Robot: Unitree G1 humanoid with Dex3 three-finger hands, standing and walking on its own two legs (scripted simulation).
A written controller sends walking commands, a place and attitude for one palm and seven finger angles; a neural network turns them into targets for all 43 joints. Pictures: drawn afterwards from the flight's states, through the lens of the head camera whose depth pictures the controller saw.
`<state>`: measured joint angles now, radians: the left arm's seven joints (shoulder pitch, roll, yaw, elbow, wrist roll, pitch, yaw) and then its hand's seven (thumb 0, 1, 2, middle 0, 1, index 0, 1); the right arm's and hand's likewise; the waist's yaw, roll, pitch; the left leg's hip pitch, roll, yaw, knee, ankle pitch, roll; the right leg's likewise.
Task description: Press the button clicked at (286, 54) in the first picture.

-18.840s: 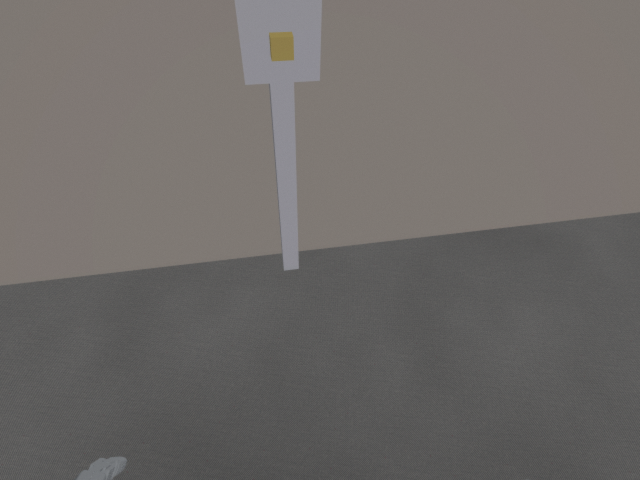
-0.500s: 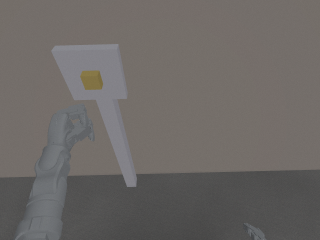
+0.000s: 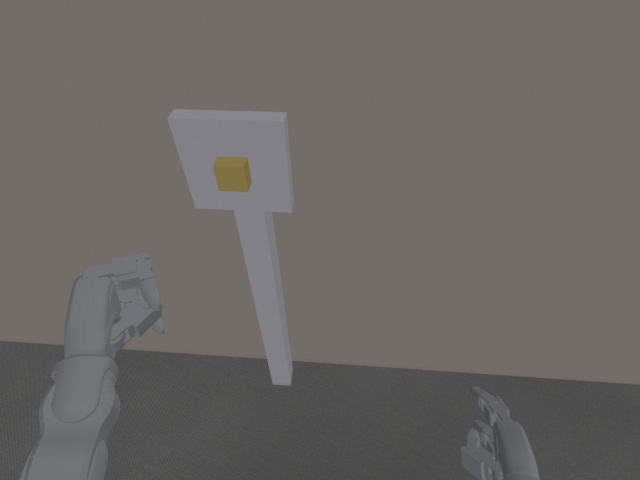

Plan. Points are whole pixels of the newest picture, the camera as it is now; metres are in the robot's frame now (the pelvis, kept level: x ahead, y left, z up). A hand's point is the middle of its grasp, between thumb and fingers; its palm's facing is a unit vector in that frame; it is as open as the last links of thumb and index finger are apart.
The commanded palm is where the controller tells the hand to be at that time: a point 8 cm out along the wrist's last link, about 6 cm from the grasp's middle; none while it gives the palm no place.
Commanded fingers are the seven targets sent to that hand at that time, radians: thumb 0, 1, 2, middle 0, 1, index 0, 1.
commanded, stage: draw the hand back to the body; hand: left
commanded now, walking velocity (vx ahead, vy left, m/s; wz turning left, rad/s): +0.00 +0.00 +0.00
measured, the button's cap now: (233, 173) +0.54 +0.21 +0.11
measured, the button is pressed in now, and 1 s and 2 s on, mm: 0 0 0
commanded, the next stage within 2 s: step back with the hand held close in 0.72 s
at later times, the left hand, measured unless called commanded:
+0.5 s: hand (91, 335) +0.20 +0.24 +0.16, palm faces +0.41 -0.83 -0.38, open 3.1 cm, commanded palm +0.15 +0.28 +0.18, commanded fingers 0.00 0.90 0.90 -1.30 -1.50 -1.30 -1.50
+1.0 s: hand (85, 331) +0.20 +0.25 +0.17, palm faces +0.40 -0.82 -0.42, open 3.1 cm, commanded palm +0.14 +0.28 +0.18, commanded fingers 0.00 0.90 0.90 -1.30 -1.50 -1.30 -1.50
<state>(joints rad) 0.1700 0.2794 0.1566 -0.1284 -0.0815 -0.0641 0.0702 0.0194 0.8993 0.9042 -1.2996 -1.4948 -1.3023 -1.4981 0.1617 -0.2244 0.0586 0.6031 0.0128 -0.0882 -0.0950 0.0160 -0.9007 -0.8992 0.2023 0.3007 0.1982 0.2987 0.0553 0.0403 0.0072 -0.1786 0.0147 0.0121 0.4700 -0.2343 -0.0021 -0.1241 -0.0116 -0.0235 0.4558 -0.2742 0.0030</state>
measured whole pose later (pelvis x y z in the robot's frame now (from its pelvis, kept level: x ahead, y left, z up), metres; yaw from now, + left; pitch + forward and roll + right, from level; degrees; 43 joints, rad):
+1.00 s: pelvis +0.01 +0.00 +0.00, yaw +0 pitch -2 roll -1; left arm 0.54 0.33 0.33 -0.47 -0.05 -0.15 0.11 0.02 0.89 0.90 -1.30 -1.49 -1.31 -1.50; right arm 0.18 -0.22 0.03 0.58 -0.01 -0.02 -0.07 0.02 -0.90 -0.90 0.20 0.30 0.20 0.30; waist 0.03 0.06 0.00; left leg -0.19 0.03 0.01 0.45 -0.23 0.00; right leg -0.11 0.00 -0.02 0.38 -0.24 0.01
